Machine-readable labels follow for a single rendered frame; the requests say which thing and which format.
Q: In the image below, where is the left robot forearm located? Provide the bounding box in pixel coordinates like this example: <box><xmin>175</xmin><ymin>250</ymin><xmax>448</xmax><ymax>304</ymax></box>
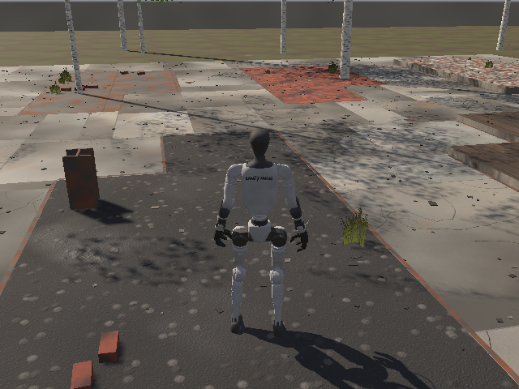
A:
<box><xmin>215</xmin><ymin>197</ymin><xmax>230</xmax><ymax>231</ymax></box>

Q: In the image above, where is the robot left hand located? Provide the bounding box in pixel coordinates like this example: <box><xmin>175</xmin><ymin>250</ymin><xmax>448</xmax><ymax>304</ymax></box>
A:
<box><xmin>213</xmin><ymin>228</ymin><xmax>232</xmax><ymax>247</ymax></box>

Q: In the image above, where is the robot left thigh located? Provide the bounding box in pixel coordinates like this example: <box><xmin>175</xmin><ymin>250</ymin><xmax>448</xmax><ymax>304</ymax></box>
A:
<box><xmin>232</xmin><ymin>226</ymin><xmax>248</xmax><ymax>283</ymax></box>

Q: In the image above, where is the left robot upper arm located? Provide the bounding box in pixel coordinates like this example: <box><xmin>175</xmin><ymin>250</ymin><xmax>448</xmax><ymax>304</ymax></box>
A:
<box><xmin>222</xmin><ymin>164</ymin><xmax>242</xmax><ymax>209</ymax></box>

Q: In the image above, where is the right robot forearm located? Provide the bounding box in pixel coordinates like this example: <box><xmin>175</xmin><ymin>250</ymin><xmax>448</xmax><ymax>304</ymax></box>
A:
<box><xmin>290</xmin><ymin>196</ymin><xmax>306</xmax><ymax>233</ymax></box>

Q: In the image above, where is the right robot upper arm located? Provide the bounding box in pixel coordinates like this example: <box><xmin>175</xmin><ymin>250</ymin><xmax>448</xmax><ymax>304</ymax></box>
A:
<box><xmin>277</xmin><ymin>164</ymin><xmax>298</xmax><ymax>209</ymax></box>

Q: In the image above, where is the robot right hand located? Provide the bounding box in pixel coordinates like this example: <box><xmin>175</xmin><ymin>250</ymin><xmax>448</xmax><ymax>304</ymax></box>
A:
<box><xmin>290</xmin><ymin>231</ymin><xmax>308</xmax><ymax>252</ymax></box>

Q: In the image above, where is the right robot shin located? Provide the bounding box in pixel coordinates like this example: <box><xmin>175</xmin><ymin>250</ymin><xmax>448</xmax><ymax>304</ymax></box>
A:
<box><xmin>272</xmin><ymin>270</ymin><xmax>284</xmax><ymax>326</ymax></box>

